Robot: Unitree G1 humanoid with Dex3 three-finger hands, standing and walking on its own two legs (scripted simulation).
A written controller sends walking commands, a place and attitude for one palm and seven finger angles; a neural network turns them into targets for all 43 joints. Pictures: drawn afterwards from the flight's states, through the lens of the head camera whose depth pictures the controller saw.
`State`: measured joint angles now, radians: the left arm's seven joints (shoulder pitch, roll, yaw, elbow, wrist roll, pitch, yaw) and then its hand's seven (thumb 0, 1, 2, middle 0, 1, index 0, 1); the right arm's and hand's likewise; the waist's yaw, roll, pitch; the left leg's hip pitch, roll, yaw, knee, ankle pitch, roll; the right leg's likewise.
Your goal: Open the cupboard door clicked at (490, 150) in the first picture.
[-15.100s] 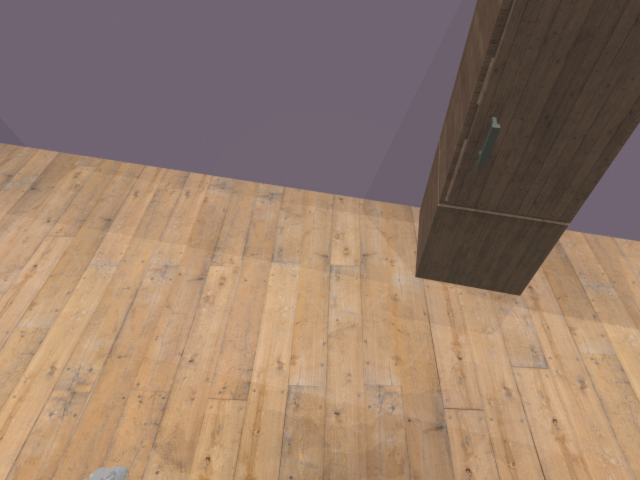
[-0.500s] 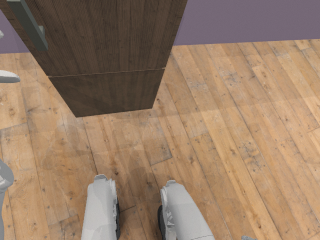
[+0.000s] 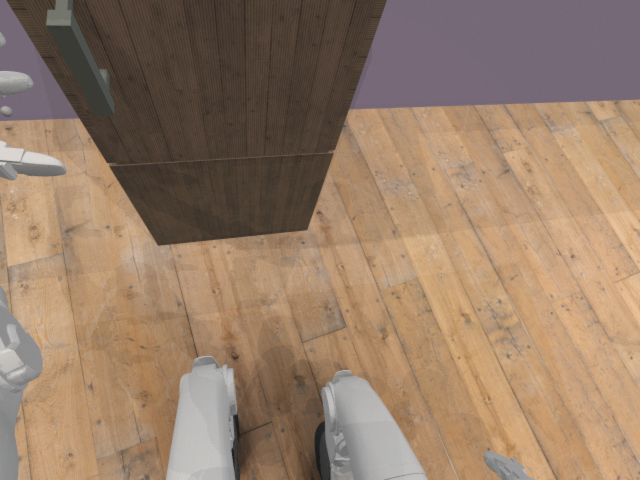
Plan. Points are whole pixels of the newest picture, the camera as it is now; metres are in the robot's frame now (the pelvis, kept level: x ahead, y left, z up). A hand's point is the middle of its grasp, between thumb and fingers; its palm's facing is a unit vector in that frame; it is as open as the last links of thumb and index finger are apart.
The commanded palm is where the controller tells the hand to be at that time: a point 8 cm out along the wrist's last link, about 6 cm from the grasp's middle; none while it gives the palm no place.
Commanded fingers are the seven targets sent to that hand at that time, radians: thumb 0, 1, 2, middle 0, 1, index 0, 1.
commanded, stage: move the hooked fingers beside the handle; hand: left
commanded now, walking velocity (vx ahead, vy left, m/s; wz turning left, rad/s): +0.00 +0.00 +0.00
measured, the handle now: (85, 55) +0.56 +0.25 +0.08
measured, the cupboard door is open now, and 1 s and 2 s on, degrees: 0 0 0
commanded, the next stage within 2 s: slide the fingers in behind the handle in 0.04 s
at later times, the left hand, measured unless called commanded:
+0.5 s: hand (40, 106) +0.51 +0.29 +0.06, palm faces +0.14 -0.99 -0.02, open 14.0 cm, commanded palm +0.50 +0.30 +0.06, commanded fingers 0.00 -0.50 0.30 -0.30 -1.20 -0.30 -1.20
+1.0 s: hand (74, 108) +0.51 +0.26 +0.06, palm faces +0.14 -0.99 +0.00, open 14.0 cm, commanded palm +0.50 +0.28 +0.06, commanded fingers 0.00 -0.50 0.30 -0.30 -1.20 -0.30 -1.20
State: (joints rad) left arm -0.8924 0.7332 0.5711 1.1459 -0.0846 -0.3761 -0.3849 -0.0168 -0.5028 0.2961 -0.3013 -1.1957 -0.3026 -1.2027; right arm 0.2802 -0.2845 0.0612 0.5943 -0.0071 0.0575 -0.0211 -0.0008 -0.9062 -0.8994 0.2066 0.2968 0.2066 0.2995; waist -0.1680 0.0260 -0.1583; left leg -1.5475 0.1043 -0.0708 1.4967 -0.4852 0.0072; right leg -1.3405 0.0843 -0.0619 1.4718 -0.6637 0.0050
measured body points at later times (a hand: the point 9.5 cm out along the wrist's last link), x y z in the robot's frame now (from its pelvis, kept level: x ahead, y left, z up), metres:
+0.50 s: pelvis +0.00 +0.00 +0.00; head +0.18 +0.05 +0.41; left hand +0.50 +0.34 +0.06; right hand +0.04 -0.27 -0.10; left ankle +0.09 +0.12 -0.56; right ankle +0.02 -0.13 -0.56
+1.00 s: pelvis +0.00 +0.00 +0.01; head +0.17 +0.05 +0.42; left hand +0.50 +0.31 +0.06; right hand +0.05 -0.27 -0.10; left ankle +0.09 +0.12 -0.56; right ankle +0.02 -0.13 -0.56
